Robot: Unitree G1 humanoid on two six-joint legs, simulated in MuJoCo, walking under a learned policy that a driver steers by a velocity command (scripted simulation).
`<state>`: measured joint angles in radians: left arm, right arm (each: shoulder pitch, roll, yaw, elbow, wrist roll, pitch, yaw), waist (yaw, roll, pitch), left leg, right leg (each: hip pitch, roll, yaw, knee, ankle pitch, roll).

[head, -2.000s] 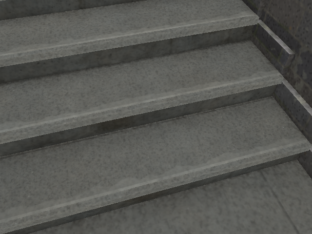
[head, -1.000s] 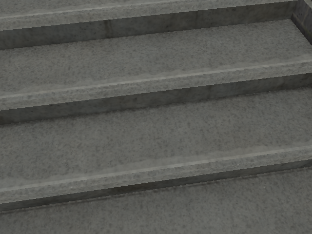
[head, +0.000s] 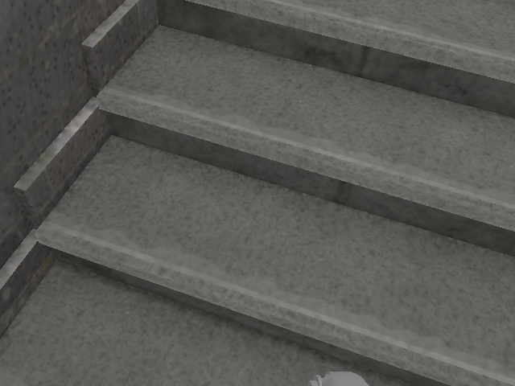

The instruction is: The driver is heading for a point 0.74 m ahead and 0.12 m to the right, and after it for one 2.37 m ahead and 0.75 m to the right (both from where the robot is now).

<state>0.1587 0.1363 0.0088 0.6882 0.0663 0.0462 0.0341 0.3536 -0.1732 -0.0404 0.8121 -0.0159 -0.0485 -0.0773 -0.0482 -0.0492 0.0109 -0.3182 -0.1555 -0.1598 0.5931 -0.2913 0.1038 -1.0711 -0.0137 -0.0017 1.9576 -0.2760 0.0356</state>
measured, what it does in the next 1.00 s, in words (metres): climbs: right foot 0.15 m higher, then left foot 0.15 m higher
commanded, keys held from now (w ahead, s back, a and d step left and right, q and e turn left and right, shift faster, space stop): no key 0.06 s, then w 0.94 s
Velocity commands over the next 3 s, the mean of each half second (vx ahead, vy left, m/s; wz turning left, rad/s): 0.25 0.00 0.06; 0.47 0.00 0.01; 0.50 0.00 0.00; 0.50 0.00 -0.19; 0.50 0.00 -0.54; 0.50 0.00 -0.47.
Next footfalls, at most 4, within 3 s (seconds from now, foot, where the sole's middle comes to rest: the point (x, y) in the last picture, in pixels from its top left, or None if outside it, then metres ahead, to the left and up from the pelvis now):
0.32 right None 0.23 -0.24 -0.62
0.92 left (267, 254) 0.67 -0.06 -0.47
1.46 right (347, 122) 0.95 -0.26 -0.32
1.98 left None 1.33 -0.09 -0.17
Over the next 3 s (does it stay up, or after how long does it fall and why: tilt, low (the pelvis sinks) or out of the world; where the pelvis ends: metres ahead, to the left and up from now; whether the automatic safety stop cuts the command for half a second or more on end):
stays up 1.66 -0.43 0.77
